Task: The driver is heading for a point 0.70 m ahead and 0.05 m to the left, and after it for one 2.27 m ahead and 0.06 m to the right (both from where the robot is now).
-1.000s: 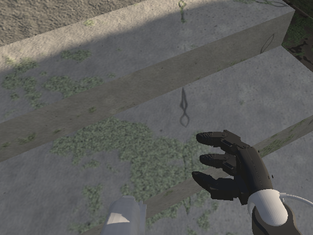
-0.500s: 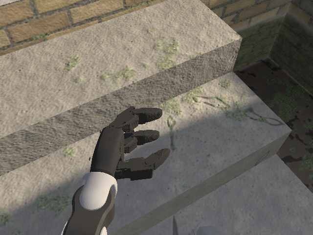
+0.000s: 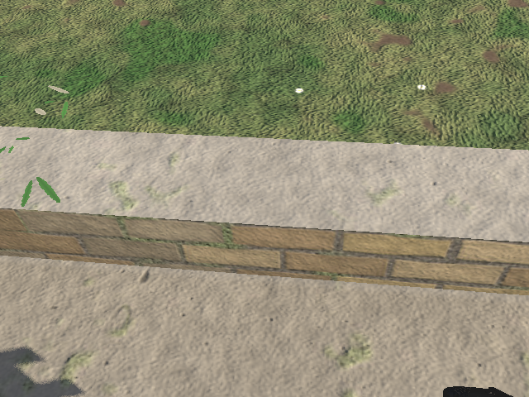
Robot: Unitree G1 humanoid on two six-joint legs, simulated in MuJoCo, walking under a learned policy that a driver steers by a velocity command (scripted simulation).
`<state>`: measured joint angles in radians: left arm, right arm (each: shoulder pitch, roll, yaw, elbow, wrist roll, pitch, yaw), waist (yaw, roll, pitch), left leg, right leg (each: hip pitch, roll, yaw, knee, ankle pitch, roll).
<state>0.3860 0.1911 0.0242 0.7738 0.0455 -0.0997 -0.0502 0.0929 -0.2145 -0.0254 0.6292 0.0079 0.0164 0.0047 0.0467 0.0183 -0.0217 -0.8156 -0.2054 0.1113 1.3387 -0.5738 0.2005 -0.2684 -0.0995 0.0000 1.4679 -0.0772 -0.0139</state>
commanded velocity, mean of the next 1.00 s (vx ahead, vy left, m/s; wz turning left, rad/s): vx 0.72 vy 0.00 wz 0.37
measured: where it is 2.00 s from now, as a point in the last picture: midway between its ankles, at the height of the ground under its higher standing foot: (243, 141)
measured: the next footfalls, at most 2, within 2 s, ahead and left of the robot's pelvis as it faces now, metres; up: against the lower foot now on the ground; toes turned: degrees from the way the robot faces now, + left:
right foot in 0.30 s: +0.51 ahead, -0.15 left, +0.17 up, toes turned +18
left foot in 0.72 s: +0.76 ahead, +0.26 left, +0.36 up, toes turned +31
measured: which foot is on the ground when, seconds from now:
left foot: down 0.00-0.28, up 0.30-0.70, down 0.72-1.00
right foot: up 0.00-0.28, down 0.30-0.72, up 0.74-1.00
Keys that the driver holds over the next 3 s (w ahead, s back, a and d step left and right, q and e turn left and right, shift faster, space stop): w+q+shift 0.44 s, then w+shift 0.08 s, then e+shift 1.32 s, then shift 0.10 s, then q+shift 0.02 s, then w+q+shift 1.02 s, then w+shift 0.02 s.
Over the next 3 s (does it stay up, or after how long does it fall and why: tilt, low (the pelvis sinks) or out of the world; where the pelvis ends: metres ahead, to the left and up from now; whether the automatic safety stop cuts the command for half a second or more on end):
stays up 1.54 0.07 0.46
